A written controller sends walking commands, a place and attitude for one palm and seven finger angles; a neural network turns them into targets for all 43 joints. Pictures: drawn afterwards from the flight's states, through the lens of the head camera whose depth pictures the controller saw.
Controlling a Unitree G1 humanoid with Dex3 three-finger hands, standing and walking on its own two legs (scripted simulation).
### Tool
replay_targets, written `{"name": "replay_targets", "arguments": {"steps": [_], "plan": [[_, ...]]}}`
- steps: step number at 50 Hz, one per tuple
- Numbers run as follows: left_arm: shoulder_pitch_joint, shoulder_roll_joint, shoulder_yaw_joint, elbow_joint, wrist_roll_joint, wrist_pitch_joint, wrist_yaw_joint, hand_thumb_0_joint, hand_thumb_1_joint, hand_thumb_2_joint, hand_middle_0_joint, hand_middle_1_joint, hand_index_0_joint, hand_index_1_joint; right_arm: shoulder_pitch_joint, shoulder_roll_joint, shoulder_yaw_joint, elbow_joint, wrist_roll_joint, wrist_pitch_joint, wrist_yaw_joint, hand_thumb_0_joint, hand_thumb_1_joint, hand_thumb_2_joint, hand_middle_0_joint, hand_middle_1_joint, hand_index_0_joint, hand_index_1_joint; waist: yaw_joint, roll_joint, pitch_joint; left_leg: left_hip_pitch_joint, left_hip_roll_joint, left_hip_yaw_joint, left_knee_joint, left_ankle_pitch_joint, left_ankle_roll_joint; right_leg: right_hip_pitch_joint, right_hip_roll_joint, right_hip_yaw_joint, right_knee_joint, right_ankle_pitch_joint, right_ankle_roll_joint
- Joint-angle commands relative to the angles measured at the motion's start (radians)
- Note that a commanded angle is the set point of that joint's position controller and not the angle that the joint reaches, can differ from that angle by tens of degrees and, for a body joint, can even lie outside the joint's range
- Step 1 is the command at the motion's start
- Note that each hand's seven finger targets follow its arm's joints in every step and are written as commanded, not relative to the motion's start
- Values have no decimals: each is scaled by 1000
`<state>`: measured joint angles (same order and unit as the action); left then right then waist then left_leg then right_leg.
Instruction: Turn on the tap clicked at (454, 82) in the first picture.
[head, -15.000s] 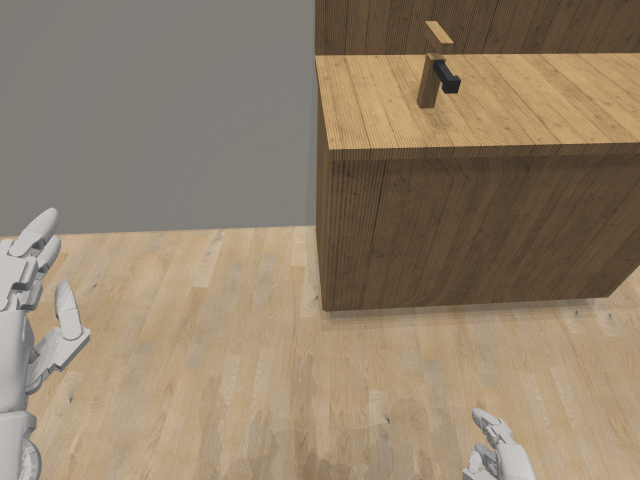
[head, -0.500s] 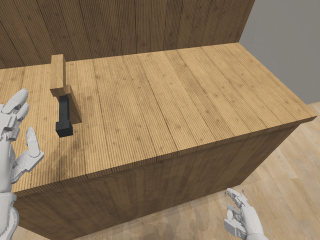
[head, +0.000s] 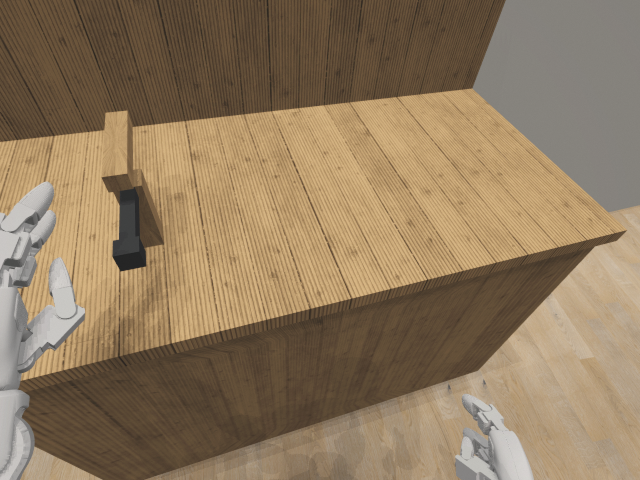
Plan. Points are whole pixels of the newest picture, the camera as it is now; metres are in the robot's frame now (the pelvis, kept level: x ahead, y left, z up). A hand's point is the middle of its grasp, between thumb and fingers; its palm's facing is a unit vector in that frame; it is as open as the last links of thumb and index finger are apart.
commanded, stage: shuffle to correct the standing spot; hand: left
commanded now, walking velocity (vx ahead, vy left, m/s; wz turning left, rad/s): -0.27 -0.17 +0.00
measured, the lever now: (129, 253) +0.32 +0.26 +0.11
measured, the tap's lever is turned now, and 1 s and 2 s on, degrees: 0 0 0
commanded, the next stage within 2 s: come to a stop and stand still in 0.32 s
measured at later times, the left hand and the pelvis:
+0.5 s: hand (148, 321) +0.21 +0.19 +0.16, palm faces +0.35 -0.85 -0.40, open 7.4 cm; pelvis -0.01 -0.05 +0.00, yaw -1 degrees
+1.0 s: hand (117, 309) +0.23 +0.22 +0.15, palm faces +0.39 -0.84 -0.39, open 7.4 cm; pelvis +0.01 -0.03 +0.00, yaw +0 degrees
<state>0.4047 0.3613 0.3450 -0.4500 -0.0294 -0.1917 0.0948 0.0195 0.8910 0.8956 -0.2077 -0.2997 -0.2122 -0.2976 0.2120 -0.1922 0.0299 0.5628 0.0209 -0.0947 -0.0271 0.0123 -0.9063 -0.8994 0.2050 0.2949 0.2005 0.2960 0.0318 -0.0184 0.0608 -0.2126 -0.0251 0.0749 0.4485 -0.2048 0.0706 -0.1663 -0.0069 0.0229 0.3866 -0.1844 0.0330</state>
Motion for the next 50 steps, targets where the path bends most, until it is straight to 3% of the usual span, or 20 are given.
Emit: {"name": "replay_targets", "arguments": {"steps": [1,5,6,9,10,11,13,15,16,20,21,27,29,30,35,40,43,45,46,50], "plan": [[-94,154,101,-203,-12,-57,18,0,900,900,-200,-300,-200,-300,-105,-122,-56,-169,6,-60,-11,0,-900,-900,200,300,200,300,-1,117,-116,28,179,-150,-165,82,-70,-3,-5,-22,11,68,-38],[-72,176,125,-233,-11,-57,15,0,900,900,-200,-300,-200,-300,-102,-114,-64,-177,10,-70,0,0,-900,-900,200,300,200,300,3,124,-153,56,209,-142,-133,143,-64,-13,-7,-23,33,58,-38],[-68,135,89,-219,-16,-53,9,0,900,900,-200,-300,-200,-300,-94,-118,-64,-179,7,-66,4,0,-900,-900,200,300,200,300,-1,128,-154,45,211,-139,-136,90,-58,-15,-6,-21,25,35,-38],[-80,153,105,-244,-15,-50,13,0,900,900,-200,-300,-200,-300,-94,-119,-73,-187,12,-70,7,0,-900,-900,200,300,200,300,-2,113,-134,-11,207,-144,-140,-101,-47,-11,-9,0,4,17,-42],[-72,185,136,-261,-13,-48,17,0,900,900,-200,-300,-200,-300,-103,-119,-71,-185,13,-71,5,0,-900,-900,200,300,200,300,-1,111,-141,-6,199,-144,-139,-113,-48,-15,-6,3,-7,16,-42],[-72,153,108,-250,-17,-46,14,0,900,900,-200,-300,-200,-300,-97,-118,-69,-186,11,-67,6,0,-900,-900,200,300,200,300,-4,109,-135,-12,190,-135,-132,-135,-46,-24,-4,4,-19,9,-41],[-80,166,116,-258,-19,-46,16,0,900,900,-200,-300,-200,-300,-96,-119,-74,-187,10,-71,4,0,-900,-900,200,300,200,300,-4,106,-130,-15,181,-131,-115,-174,-46,-41,-9,22,-40,-6,-46],[-68,192,143,-265,-22,-39,20,0,900,900,-200,-300,-200,-300,-100,-117,-76,-186,13,-73,0,0,-900,-900,200,300,200,300,-7,76,-131,3,166,-123,-89,-159,-50,-64,-15,47,-60,-4,-54],[-64,161,114,-245,-27,-36,15,0,900,900,-200,-300,-200,-300,-93,-117,-75,-181,9,-70,-1,0,-900,-900,200,300,200,300,-9,64,-124,0,160,-115,-81,-166,-50,-78,-16,48,-69,-15,-53],[-59,193,140,-262,-32,-27,18,0,900,900,-200,-300,-200,-300,-95,-121,-85,-178,11,-73,-8,0,-900,-900,200,300,200,300,-12,60,-140,27,144,-98,-34,-131,-52,-108,-32,84,-77,-12,-65],[-51,173,122,-251,-36,-25,16,0,900,900,-200,-300,-200,-300,-87,-122,-84,-173,8,-70,-8,0,-900,-900,200,300,200,300,-13,48,-152,23,142,-96,-26,-123,-51,-105,-35,79,-76,-11,-66],[23,184,135,-253,-37,-13,46,0,900,900,-200,-300,-200,-300,-101,-119,-78,-156,13,-67,-19,0,-900,-900,200,300,200,300,-14,-3,-172,25,72,-83,102,-62,-50,-100,-137,196,-132,-1,-98],[31,189,140,-254,-37,-14,54,0,900,900,-200,-300,-200,-300,-102,-125,-78,-146,13,-65,-23,0,-900,-900,200,300,200,300,-16,-28,-168,15,65,-98,100,-28,-51,-83,-152,198,-120,43,-106],[36,208,156,-262,-34,-11,60,0,900,900,-200,-300,-200,-300,-114,-129,-76,-142,13,-63,-28,0,-900,-900,200,300,200,300,-16,-3,-162,19,69,-104,83,1,-51,-72,-151,189,-104,88,-104],[48,207,161,-247,-31,-15,64,0,900,900,-200,-300,-200,-300,-125,-135,-74,-140,11,-54,-35,0,-900,-900,200,300,200,300,-11,11,-169,57,103,-112,21,154,-41,-24,-115,118,-34,256,-68],[22,186,128,-262,-22,-17,58,0,900,900,-200,-300,-200,-300,-118,-133,-69,-149,14,-51,-32,0,-900,-900,200,300,200,300,-6,70,-189,106,147,-149,-30,301,-32,-5,-64,53,13,247,-53],[3,161,105,-246,-19,-13,53,0,900,900,-200,-300,-200,-300,-102,-134,-69,-149,11,-46,-27,0,-900,-900,200,300,200,300,-7,67,-177,64,157,-152,-52,198,-31,14,-58,36,-5,172,-52],[8,181,121,-259,-16,-10,54,0,900,900,-200,-300,-200,-300,-109,-130,-66,-149,13,-44,-25,0,-900,-900,200,300,200,300,-8,73,-176,62,144,-154,-61,129,-33,15,-59,46,-20,151,-59],[-1,155,101,-248,-16,-10,51,0,900,900,-200,-300,-200,-300,-100,-133,-64,-146,7,-41,-24,0,-900,-900,200,300,200,300,-12,63,-169,47,143,-157,-71,90,-33,17,-56,37,-22,130,-60],[-36,179,117,-261,-11,-9,52,0,900,900,-200,-300,-200,-300,-114,-125,-60,-148,9,-40,-22,0,-900,-900,200,300,200,300,-12,93,-145,34,138,-162,-95,1,-31,13,-54,43,-39,89,-65]]}}
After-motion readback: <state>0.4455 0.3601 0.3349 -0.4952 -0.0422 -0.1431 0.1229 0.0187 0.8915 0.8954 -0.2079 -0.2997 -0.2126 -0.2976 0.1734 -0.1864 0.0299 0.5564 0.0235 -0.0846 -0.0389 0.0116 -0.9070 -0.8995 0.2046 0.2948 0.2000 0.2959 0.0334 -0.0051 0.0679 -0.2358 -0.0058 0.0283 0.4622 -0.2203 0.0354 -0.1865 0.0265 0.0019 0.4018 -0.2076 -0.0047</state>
